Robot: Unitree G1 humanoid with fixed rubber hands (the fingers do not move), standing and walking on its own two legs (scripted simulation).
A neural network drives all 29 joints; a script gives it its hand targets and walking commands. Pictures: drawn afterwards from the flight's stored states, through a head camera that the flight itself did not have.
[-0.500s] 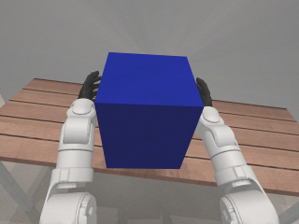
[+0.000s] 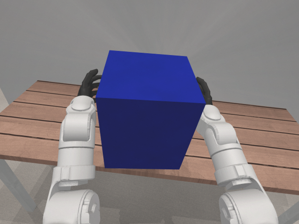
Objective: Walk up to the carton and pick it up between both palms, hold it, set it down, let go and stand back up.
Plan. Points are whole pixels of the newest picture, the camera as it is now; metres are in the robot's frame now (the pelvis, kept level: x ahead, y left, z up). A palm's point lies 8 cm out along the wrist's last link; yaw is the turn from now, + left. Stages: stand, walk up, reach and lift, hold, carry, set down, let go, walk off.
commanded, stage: hold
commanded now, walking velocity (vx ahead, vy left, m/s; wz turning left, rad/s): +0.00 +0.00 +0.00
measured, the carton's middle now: (145, 112) +0.38 +0.00 +0.16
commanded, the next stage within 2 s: none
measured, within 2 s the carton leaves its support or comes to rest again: neither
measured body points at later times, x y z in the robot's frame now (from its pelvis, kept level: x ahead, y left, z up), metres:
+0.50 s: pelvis +0.02 +0.00 +0.00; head -0.03 +0.03 +0.45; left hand +0.39 +0.16 +0.19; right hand +0.39 -0.15 +0.19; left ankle +0.04 +0.13 -0.75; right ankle +0.01 -0.12 -0.75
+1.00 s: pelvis +0.01 +0.00 +0.00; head -0.04 +0.02 +0.45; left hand +0.39 +0.15 +0.20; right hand +0.39 -0.15 +0.19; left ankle +0.04 +0.13 -0.75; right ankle +0.01 -0.12 -0.75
